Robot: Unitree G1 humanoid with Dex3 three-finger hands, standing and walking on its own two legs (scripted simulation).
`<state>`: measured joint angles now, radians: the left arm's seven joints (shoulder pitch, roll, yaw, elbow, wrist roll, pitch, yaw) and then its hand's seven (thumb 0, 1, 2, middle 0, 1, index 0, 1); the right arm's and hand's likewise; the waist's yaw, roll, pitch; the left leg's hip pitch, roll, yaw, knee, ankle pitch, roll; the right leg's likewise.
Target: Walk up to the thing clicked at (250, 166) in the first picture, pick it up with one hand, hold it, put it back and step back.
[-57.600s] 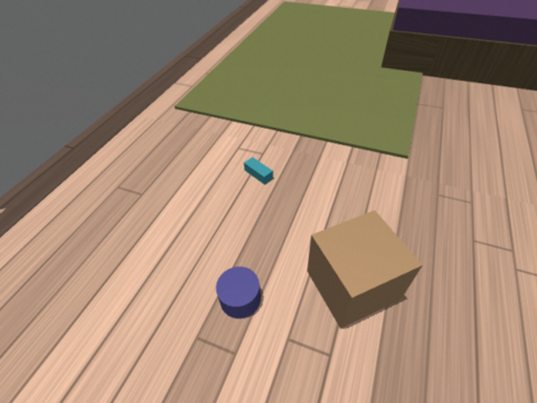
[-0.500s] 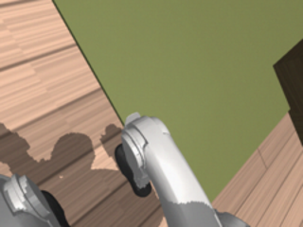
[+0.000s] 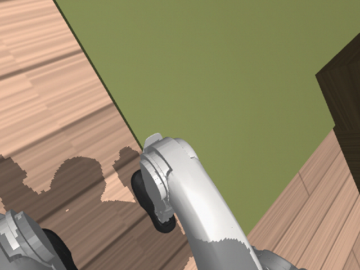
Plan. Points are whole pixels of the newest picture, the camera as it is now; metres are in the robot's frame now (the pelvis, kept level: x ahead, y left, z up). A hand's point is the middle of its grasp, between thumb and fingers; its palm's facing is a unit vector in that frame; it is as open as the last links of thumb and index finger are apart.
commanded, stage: open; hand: left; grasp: from above
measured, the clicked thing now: out of the picture +0.45 +0.35 -0.30
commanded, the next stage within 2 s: withdraw in 0.72 s
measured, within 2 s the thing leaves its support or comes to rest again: neither
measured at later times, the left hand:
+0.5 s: hand out of the picture +0.45 +0.34 -0.25, palm faces -0.01 -0.44 -0.90, open 13.5 cm
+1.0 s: hand out of the picture +0.45 +0.35 -0.24, palm faces +0.02 -0.44 -0.90, open 13.9 cm
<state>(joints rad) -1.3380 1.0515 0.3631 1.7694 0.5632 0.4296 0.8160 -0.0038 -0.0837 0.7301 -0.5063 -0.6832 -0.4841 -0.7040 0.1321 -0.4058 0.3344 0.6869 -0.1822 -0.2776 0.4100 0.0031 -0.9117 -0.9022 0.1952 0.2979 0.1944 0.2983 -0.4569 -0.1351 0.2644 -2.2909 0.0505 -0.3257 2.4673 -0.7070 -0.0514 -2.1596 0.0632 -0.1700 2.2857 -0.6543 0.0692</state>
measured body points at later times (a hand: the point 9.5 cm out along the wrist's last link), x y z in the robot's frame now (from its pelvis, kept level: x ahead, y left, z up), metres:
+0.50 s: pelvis +0.00 +0.00 +0.00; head +0.30 +0.11 +0.31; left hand +0.45 +0.36 -0.19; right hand -0.01 -0.25 -0.04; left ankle +0.06 +0.14 -0.30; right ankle +0.12 -0.12 -0.30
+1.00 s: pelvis +0.00 +0.00 +0.00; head +0.31 +0.11 +0.31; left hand +0.45 +0.37 -0.19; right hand +0.00 -0.24 -0.04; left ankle +0.06 +0.14 -0.30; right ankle +0.12 -0.12 -0.30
